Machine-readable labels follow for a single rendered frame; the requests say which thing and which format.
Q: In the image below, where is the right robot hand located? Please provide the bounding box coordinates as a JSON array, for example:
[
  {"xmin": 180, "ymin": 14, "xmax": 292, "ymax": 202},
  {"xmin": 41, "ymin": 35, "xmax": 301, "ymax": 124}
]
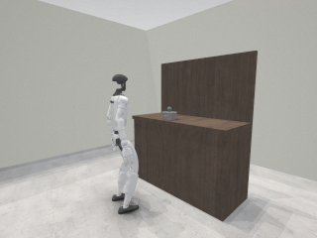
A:
[{"xmin": 122, "ymin": 147, "xmax": 134, "ymax": 167}]

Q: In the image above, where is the right robot foot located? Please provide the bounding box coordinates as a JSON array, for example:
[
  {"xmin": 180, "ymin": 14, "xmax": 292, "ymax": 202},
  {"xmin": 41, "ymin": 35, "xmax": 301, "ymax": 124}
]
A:
[{"xmin": 118, "ymin": 204, "xmax": 139, "ymax": 214}]

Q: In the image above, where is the lid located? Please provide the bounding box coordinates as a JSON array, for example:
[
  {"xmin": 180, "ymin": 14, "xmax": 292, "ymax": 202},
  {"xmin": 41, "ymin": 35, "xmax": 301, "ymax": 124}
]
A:
[{"xmin": 162, "ymin": 111, "xmax": 177, "ymax": 114}]

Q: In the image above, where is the left robot forearm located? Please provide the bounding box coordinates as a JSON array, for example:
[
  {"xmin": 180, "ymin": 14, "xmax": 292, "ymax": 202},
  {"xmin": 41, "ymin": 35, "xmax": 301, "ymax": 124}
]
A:
[{"xmin": 107, "ymin": 119, "xmax": 115, "ymax": 137}]

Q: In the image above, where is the robot left upper arm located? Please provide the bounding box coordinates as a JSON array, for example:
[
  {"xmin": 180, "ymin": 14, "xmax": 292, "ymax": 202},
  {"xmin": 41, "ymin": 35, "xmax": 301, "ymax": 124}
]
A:
[{"xmin": 107, "ymin": 104, "xmax": 111, "ymax": 121}]

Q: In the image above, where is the right robot forearm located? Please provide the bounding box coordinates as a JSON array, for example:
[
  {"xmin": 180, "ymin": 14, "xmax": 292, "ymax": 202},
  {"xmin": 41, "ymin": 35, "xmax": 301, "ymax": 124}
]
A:
[{"xmin": 117, "ymin": 118, "xmax": 129, "ymax": 148}]

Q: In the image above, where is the pot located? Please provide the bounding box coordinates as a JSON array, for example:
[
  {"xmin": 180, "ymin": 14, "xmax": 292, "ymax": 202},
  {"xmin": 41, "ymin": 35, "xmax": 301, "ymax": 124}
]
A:
[{"xmin": 161, "ymin": 113, "xmax": 177, "ymax": 120}]

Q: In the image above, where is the robot left shin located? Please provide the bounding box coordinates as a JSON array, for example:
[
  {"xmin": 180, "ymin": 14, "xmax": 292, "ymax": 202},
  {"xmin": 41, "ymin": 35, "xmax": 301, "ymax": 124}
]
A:
[{"xmin": 117, "ymin": 167, "xmax": 131, "ymax": 196}]

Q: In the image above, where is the robot right upper arm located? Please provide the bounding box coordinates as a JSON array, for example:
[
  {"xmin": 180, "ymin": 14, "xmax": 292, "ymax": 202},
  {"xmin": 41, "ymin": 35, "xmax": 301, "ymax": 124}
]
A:
[{"xmin": 115, "ymin": 95, "xmax": 129, "ymax": 124}]

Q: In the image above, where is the table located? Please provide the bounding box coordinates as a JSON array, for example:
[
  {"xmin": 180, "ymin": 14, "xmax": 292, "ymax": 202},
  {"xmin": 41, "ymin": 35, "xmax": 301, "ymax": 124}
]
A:
[{"xmin": 132, "ymin": 51, "xmax": 258, "ymax": 222}]

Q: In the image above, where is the left robot hand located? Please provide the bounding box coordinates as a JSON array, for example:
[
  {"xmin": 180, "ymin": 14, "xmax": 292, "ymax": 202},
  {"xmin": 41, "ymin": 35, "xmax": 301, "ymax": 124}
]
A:
[{"xmin": 111, "ymin": 137, "xmax": 119, "ymax": 152}]

